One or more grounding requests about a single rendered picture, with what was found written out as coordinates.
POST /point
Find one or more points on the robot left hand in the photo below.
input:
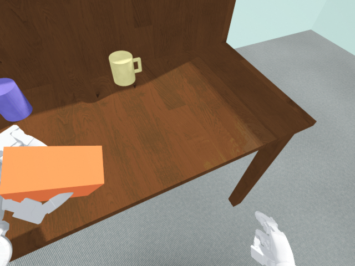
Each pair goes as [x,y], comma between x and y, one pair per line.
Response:
[29,209]

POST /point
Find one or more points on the table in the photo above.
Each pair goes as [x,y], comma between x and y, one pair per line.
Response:
[197,104]

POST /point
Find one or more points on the robot right hand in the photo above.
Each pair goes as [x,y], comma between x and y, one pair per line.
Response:
[276,248]

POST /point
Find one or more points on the left robot forearm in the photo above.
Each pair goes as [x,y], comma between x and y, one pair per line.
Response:
[5,244]

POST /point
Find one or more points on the sponge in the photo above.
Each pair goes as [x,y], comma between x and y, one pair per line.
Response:
[42,172]

